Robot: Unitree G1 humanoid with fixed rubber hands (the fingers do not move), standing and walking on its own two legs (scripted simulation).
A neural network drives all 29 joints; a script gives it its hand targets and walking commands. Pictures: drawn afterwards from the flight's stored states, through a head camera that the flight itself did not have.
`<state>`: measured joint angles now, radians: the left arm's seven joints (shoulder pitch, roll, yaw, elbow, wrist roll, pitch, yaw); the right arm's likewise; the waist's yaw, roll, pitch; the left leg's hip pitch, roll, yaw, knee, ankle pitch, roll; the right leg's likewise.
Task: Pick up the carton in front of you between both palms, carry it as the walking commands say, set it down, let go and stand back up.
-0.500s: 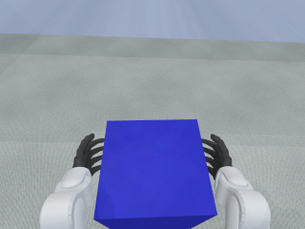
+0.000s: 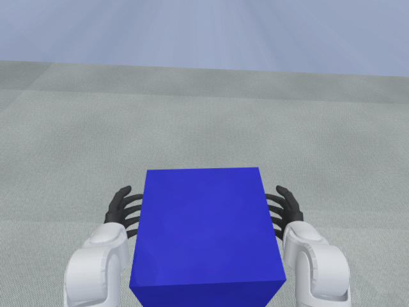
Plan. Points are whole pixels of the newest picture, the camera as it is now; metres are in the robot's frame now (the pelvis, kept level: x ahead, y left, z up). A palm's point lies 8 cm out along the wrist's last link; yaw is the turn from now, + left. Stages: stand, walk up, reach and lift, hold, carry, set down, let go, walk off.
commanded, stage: carry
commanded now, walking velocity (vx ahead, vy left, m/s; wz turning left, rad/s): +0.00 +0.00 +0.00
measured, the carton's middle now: (204, 248) +0.24 +0.00 +0.01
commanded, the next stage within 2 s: hold in 1.56 s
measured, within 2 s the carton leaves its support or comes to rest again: neither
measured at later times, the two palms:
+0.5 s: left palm (121, 228) +0.27 +0.16 +0.04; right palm (272, 228) +0.27 -0.14 +0.04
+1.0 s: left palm (122, 232) +0.26 +0.16 +0.04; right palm (274, 231) +0.26 -0.14 +0.04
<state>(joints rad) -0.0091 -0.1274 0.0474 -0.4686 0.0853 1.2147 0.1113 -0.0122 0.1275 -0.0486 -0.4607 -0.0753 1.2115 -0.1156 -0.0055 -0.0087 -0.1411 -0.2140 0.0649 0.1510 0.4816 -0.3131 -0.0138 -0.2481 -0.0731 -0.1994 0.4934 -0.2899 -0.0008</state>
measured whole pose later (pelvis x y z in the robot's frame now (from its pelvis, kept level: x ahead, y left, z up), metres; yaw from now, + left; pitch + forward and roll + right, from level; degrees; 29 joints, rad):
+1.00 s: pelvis -0.02 +0.01 +0.00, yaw +0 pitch +2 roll +0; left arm -0.19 -0.14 0.15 0.14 0.23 0.74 0.03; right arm -0.19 0.14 -0.15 0.14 -0.23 0.74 -0.03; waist 0.00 0.00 -0.08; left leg -0.24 0.06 0.16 0.50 -0.29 0.01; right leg -0.27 -0.09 -0.19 0.50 -0.26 0.01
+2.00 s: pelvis -0.07 -0.01 +0.01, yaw +4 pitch -9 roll +0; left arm -0.28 -0.16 0.23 0.26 0.30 0.73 -0.02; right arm -0.27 0.15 -0.22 0.26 -0.30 0.74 0.01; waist 0.00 0.01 0.04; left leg -0.07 0.00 -0.03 0.39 -0.18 -0.01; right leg -0.07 0.00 0.01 0.39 -0.17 0.01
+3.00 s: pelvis -0.09 -0.01 -0.12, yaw +4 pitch +37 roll +1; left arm -0.64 -0.20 0.47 0.47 0.23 0.22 0.07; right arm -0.72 0.06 -0.41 0.59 -0.25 0.23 0.02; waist 0.01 0.02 -0.15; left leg -1.40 -0.07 -0.09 1.14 -0.39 -0.04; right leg -1.41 0.07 0.09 1.16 -0.38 0.02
